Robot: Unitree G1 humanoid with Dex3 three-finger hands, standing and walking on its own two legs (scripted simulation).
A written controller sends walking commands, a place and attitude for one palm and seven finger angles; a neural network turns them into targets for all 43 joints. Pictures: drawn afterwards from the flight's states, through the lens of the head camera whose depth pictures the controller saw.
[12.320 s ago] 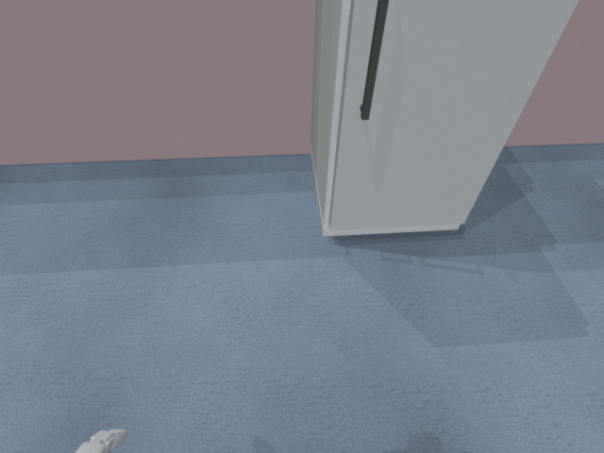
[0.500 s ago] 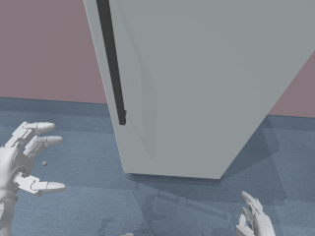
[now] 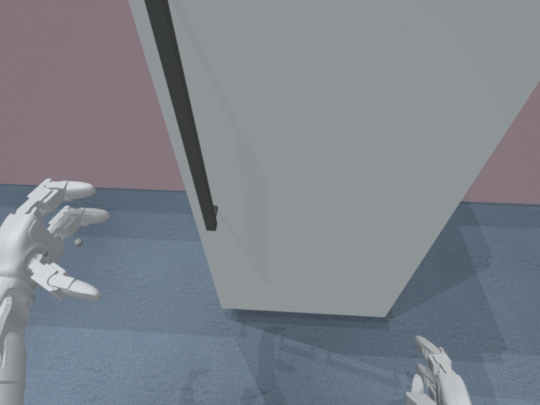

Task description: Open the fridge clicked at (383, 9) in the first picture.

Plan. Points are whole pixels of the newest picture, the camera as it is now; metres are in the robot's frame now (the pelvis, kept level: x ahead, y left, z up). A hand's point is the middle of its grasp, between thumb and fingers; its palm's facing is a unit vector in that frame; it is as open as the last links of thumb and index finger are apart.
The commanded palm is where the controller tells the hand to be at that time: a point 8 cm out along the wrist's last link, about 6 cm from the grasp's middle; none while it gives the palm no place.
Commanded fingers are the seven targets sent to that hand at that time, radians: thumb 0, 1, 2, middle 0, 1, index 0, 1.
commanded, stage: raise the hand to about handle height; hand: left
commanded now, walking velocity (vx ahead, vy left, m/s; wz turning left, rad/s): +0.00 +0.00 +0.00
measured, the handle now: (194, 137) +0.50 +0.17 +0.13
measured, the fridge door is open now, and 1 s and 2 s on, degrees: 0 0 0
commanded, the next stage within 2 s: move the hooked fingers beside the handle in 0.42 s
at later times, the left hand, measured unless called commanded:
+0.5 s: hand (91, 245) +0.28 +0.26 +0.12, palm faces +0.05 -1.00 -0.03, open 14.0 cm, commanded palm +0.25 +0.31 +0.12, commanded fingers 0.00 -0.50 0.30 -0.30 -1.20 -0.30 -1.20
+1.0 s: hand (112, 219) +0.33 +0.25 +0.11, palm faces +0.02 -1.00 +0.01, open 14.0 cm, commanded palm +0.30 +0.30 +0.12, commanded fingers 0.00 -0.50 0.30 -0.30 -1.20 -0.30 -1.20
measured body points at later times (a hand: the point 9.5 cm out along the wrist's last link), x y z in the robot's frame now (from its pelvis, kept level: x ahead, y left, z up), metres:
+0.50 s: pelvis +0.00 -0.01 +0.00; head +0.02 -0.02 +0.45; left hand +0.28 +0.31 +0.12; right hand +0.17 -0.25 -0.07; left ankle -0.01 +0.12 -0.72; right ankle +0.00 -0.14 -0.72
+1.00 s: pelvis -0.01 +0.00 +0.00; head +0.02 -0.01 +0.45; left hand +0.32 +0.31 +0.11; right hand +0.13 -0.25 -0.09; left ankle -0.01 +0.12 -0.72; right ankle +0.00 -0.14 -0.72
